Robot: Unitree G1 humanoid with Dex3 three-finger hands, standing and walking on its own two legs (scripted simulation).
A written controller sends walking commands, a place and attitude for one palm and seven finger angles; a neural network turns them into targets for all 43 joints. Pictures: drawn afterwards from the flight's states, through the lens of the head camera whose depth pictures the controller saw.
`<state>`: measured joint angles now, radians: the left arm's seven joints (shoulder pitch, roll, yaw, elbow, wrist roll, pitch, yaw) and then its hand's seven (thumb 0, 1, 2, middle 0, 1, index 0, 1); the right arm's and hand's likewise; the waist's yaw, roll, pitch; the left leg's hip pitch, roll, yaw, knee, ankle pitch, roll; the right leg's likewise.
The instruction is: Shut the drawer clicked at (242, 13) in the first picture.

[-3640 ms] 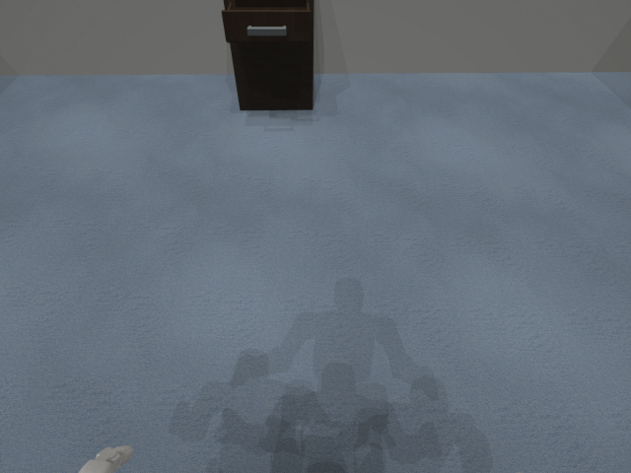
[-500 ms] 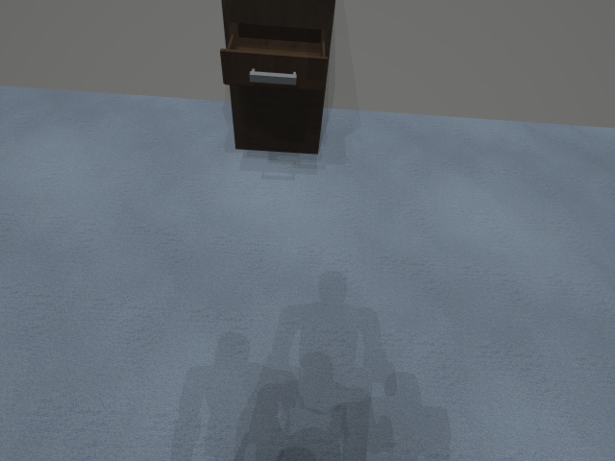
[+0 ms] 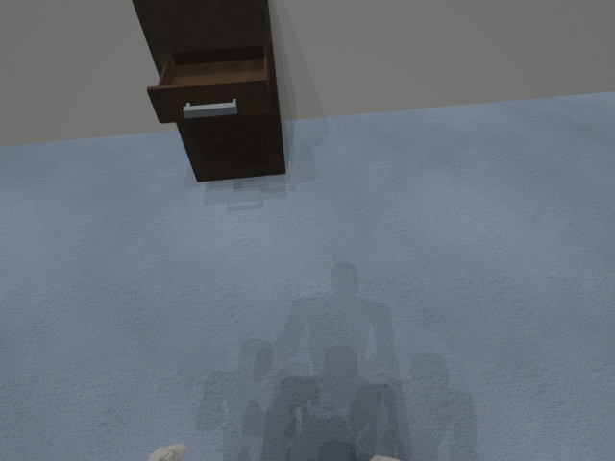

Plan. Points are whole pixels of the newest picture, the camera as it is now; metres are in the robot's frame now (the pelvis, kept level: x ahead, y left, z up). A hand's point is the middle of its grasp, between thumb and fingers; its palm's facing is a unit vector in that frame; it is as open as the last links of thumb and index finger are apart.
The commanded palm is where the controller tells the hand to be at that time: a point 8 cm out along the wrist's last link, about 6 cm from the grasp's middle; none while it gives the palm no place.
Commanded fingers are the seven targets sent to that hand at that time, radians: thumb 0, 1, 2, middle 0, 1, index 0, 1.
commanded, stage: walk to a spot facing it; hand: left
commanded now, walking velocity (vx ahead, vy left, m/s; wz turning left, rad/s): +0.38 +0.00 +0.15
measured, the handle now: (211, 106) +1.17 +0.35 -0.19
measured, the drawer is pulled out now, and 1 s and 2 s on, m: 0.25 0.25 0.25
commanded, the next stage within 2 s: turn to face it in 1.10 s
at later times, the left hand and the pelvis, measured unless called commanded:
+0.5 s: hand out of the picture +0.07 +0.19 -0.17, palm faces +0.21 -0.97 -0.10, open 7.3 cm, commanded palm none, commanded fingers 0.00 0.90 0.90 -0.20 -0.30 -0.20 -0.30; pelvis +0.19 +0.06 +0.00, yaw +6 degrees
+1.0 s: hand (205, 259) +0.51 +0.23 -0.15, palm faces -0.04 -0.98 -0.20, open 7.4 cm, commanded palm none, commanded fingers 0.00 0.90 0.90 -0.20 -0.30 -0.20 -0.30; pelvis +0.39 +0.05 +0.00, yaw +1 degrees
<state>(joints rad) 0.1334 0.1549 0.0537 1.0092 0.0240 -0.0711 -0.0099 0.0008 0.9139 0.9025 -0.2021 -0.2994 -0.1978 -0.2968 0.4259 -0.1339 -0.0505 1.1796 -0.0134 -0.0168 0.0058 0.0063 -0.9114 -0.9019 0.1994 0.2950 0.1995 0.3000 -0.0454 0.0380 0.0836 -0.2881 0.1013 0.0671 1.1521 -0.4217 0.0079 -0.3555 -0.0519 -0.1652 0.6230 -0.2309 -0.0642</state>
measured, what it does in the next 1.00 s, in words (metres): walks ahead: left foot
